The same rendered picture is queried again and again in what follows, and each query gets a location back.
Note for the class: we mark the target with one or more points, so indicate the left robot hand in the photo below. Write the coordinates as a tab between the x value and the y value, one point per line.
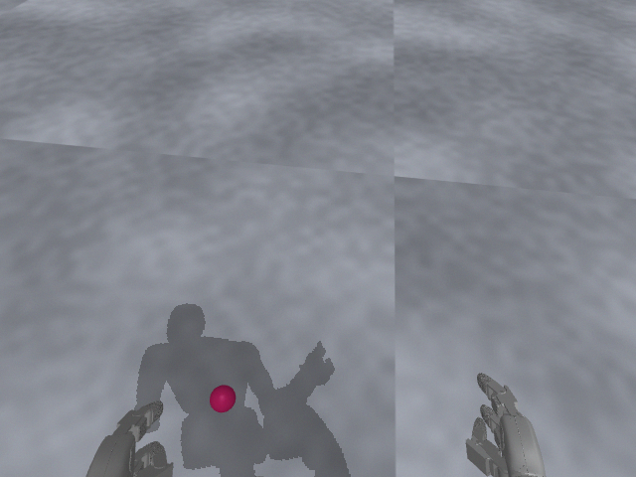
116	457

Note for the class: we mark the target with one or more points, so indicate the right robot hand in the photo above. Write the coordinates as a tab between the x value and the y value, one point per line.
513	433

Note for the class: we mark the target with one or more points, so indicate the ball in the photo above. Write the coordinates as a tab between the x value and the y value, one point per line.
222	398

